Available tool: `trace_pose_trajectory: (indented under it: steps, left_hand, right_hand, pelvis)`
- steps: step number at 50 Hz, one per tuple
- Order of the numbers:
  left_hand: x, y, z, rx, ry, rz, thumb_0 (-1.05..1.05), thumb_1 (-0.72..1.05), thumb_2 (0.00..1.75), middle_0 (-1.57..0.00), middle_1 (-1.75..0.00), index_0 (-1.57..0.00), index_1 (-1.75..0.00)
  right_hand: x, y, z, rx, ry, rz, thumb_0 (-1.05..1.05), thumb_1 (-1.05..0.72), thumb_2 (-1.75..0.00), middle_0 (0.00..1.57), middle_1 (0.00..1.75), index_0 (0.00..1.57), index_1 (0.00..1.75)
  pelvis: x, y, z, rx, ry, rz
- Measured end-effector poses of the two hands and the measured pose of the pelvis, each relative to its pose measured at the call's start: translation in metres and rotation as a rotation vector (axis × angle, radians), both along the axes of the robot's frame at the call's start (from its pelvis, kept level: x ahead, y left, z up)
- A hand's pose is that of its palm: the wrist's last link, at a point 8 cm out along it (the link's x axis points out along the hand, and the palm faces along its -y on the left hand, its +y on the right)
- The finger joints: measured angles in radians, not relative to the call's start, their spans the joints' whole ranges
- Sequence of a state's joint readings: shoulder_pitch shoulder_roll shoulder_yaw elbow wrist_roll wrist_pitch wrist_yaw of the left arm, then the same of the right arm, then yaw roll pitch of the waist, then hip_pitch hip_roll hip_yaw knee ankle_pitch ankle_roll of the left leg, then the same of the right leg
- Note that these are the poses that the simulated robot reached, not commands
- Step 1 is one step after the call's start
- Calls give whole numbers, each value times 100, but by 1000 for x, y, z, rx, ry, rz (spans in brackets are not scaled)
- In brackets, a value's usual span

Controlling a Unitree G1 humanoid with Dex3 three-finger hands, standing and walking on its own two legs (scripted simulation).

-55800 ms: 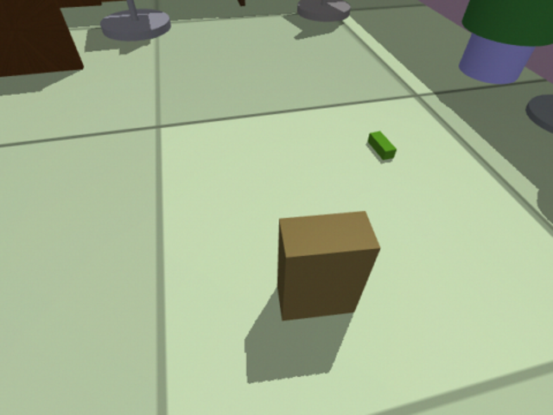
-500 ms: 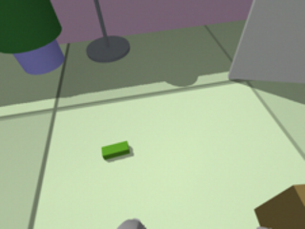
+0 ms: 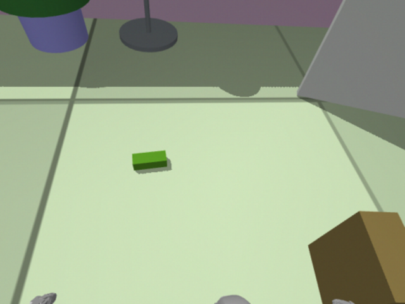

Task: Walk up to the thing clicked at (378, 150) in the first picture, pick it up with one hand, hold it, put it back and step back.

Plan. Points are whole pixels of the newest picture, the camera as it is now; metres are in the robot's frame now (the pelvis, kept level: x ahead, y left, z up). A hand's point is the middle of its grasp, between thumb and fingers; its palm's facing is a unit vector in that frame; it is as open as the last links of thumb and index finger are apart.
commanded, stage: step back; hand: left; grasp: from above
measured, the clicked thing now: (149, 160) +0.92 +0.24 -0.74
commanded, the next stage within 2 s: stand in 1.38 s
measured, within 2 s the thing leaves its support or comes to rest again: neither
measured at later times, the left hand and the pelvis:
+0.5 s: hand out of the picture -0.06 +0.28 -0.15, palm faces +0.04 -0.91 -0.41, open 7.4 cm; pelvis -0.15 +0.00 -0.01, yaw +0 degrees
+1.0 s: hand out of the picture -0.08 +0.24 -0.15, palm faces +0.03 -0.94 -0.34, open 7.4 cm; pelvis -0.15 -0.02 +0.00, yaw +1 degrees
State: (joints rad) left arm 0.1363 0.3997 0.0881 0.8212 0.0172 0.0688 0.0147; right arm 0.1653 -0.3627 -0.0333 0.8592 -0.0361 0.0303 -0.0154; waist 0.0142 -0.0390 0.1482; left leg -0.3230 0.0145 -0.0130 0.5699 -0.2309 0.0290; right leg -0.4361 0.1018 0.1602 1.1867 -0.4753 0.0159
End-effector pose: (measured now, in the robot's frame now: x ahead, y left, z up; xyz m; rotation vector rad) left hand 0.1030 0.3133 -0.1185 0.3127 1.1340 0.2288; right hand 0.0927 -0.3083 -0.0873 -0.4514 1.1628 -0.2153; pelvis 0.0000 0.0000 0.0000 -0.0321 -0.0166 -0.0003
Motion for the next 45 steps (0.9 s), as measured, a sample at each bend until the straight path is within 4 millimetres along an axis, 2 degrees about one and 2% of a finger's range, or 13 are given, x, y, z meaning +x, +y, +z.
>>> trace_pose_trajectory:
  steps: [4, 7, 10, 14, 19, 24, 28, 34, 39, 45]
  left_hand:
    - [-48, 0, -6, 32, 76, -19, 0, 90, 90, -21, -30, -21, -30]
    - [-80, -7, -10, 55, 113, -41, 1, 90, 90, -20, -30, -20, -30]
    - [-115, -20, -4, 54, 132, -38, 1, 90, 90, -20, -30, -20, -30]
    - [-151, -24, 11, 56, 131, -23, 1, 90, 90, -21, -30, -21, -30]
    - [-164, -15, 19, 76, 73, -18, 1, 90, 90, -21, -30, -21, -31]
    - [-166, 2, 8, 62, -34, 0, 1, 90, 90, -21, -30, -21, -30]
    - [-182, -1, 5, 22, -12, 6, 1, 90, 90, -21, -30, -21, -30]
    - [-200, -10, 2, -11, 38, -8, 1, 90, 90, -21, -30, -21, -30]
    - [-206, -26, 4, 5, 44, -7, 1, 90, 90, -21, -30, -21, -30]
    - [-205, -31, 6, -3, 24, 25, 1, 90, 90, -21, -30, -21, -30]
  right_hand:
    - [0, -6, -4, 8, -80, 20, 1, -90, -90, 20, 30, 21, 30]
    - [-10, -15, -16, 30, -127, 17, 1, -90, -90, 20, 30, 21, 30]
    - [-32, -22, -28, 57, -125, -7, 1, -90, -90, 20, 30, 21, 30]
    - [-73, -18, -27, 92, -74, -35, 1, -90, -90, 20, 30, 21, 30]
    - [-128, -18, -29, 81, -12, -40, 1, -90, -90, 20, 30, 21, 30]
    - [-177, -8, -35, 44, 66, -25, 1, -90, -90, 20, 30, 21, 30]
    - [-202, 3, -24, 62, 53, -41, 1, -90, -90, 20, 30, 21, 30]
    - [-204, -4, -15, 66, -8, -46, 1, -90, -90, 20, 30, 21, 30]
    - [-193, -22, -23, 70, -20, -52, 1, -90, -90, 20, 30, 21, 30]
    - [-177, -23, -24, 72, -12, -20, 1, -90, -90, 20, 30, 21, 30]
  pelvis:
    - [-31, -5, -7, 12, 0, -38]
    - [-57, -12, -16, 23, -7, -65]
    - [-81, -16, -16, -30, -33, -45]
    - [-102, -20, -6, 52, -25, -69]
    - [-127, -14, -3, 55, 0, -31]
    - [-151, -5, -14, 63, -27, 24]
    - [-158, -4, -6, 50, -39, 19]
    - [-164, -12, -2, 42, -35, -5]
    - [-165, -22, -5, -3, -40, 1]
    - [-158, -22, -3, 21, -28, 24]
